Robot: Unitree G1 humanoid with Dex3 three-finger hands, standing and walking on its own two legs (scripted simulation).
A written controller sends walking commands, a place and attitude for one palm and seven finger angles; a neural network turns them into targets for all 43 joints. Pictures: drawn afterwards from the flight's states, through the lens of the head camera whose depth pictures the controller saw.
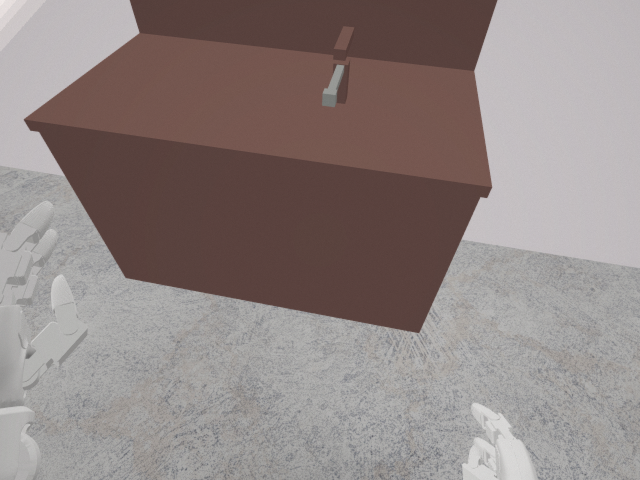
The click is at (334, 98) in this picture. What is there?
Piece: tap's lever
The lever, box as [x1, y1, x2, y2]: [322, 88, 336, 106]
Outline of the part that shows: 324,88 322,93 322,105 334,106 336,101 336,90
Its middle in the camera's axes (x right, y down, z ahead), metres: +0.02 -0.30 +0.83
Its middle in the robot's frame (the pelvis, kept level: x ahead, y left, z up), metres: +0.84 +0.04 +0.06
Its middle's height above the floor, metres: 0.83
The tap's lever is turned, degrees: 0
